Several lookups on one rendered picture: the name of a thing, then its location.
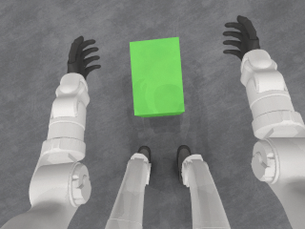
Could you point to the robot left foot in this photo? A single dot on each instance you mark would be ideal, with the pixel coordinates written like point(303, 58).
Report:
point(146, 151)

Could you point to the robot right hand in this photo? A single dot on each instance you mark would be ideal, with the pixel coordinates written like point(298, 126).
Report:
point(248, 39)

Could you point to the robot right shin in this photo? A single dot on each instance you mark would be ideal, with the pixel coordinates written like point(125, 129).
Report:
point(193, 157)

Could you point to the carton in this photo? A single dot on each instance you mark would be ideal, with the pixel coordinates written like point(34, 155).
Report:
point(157, 86)

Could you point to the robot left hand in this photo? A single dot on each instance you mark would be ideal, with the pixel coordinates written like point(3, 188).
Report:
point(76, 62)

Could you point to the right robot upper arm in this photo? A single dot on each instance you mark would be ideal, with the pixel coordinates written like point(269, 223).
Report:
point(280, 162)

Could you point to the left robot upper arm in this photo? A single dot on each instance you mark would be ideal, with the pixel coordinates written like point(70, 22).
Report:
point(57, 190)

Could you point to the robot left forearm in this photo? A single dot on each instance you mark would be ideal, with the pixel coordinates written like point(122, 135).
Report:
point(65, 141)

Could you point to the robot right forearm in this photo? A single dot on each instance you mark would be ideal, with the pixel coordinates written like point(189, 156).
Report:
point(272, 109)

